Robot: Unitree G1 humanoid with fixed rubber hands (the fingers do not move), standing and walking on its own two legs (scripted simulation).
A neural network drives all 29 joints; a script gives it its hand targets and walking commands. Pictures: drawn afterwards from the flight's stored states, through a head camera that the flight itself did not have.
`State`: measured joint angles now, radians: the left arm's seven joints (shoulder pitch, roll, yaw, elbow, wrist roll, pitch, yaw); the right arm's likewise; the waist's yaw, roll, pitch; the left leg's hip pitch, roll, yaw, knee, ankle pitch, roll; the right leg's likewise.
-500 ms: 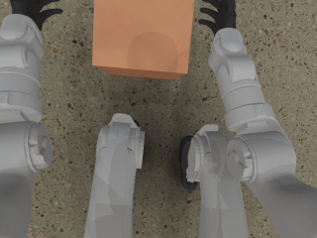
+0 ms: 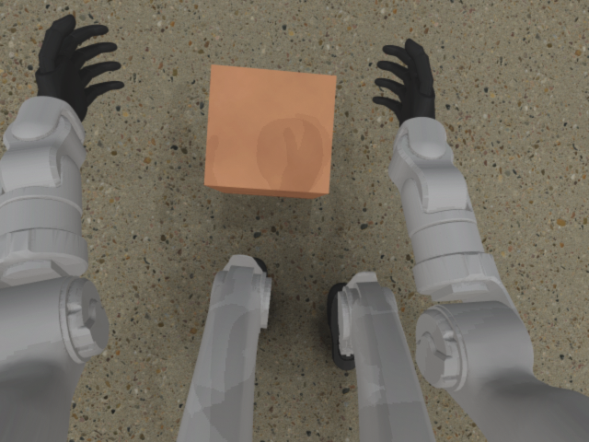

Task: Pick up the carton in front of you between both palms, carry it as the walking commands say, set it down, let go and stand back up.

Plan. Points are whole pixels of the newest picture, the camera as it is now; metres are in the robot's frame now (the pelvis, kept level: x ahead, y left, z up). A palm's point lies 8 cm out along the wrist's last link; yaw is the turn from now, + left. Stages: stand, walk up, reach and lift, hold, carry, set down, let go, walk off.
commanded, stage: set down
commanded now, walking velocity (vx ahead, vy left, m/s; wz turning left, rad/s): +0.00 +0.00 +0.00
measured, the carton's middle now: (271, 144) +0.50 +0.10 -0.42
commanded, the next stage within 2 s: let go in 0.26 s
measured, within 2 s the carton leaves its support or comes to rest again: neither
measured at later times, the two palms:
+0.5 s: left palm out of the picture +0.42 +0.32 +0.01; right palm (489, 131) +0.45 -0.09 +0.02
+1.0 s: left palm out of the picture +0.28 +0.25 +0.14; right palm out of the picture +0.32 -0.21 +0.14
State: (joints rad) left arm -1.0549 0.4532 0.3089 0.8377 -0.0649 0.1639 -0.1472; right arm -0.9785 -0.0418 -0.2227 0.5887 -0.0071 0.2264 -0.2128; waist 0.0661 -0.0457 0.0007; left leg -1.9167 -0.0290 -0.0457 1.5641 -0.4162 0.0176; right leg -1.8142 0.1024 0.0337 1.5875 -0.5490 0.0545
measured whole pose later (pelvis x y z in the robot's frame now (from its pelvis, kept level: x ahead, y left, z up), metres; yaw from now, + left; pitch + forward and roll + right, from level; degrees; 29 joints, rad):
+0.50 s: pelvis +0.03 +0.02 +0.13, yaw +2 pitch +39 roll -4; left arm -0.74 0.35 0.30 0.75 0.08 0.12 -0.14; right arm -0.64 -0.02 -0.20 0.55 -0.11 0.17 -0.13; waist 0.04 -0.03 -0.04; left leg -1.42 -0.05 -0.04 1.03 -0.28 0.04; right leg -1.32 0.06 0.07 1.03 -0.39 0.06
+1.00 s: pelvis +0.10 -0.01 +0.22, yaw +5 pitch +13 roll +0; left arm 0.10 0.22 0.09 0.49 -0.01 -0.02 -0.07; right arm 0.09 -0.17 -0.06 0.49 -0.03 -0.01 0.02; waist 0.01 -0.01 -0.01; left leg -0.53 -0.04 -0.06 0.53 -0.22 0.01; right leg -0.45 0.03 0.07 0.54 -0.32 0.00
